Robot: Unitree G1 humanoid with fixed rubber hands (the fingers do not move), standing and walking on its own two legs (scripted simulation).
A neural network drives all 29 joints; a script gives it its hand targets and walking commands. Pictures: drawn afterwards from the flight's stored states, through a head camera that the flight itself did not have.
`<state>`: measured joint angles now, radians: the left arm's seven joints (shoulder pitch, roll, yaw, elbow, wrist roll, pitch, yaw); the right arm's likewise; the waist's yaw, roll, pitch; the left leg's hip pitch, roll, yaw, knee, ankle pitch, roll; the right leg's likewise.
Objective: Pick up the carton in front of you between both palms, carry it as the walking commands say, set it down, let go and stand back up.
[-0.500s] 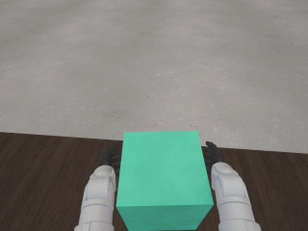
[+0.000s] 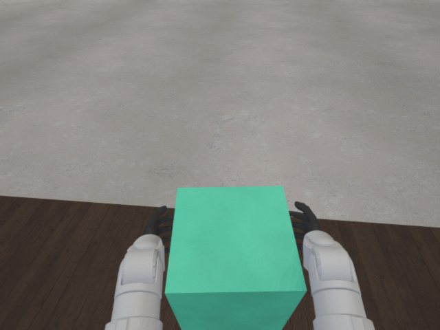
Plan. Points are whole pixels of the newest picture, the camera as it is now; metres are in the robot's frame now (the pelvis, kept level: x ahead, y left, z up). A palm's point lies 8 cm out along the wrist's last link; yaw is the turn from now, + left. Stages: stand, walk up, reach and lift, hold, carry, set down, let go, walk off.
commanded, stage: hold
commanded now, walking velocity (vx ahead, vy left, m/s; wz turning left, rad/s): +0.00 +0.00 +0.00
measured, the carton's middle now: (231, 262) +0.28 +0.00 -0.03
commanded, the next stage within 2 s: carry in 0.50 s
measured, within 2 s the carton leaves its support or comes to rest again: neither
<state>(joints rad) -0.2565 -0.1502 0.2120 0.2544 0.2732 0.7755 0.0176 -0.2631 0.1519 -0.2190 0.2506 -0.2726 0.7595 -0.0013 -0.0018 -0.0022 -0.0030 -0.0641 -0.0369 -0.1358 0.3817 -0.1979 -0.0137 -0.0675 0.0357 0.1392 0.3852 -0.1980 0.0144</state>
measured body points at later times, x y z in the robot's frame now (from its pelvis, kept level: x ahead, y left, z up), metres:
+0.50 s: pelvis +0.00 +0.00 +0.00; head -0.05 +0.00 +0.45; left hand +0.30 +0.15 +0.04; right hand +0.30 -0.15 +0.04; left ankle +0.02 +0.13 -0.74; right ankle +0.02 -0.13 -0.74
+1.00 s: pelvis +0.15 -0.01 -0.01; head +0.14 -0.03 +0.44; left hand +0.43 +0.14 +0.07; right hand +0.43 -0.17 +0.06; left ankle +0.08 +0.09 -0.74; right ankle +0.10 -0.11 -0.72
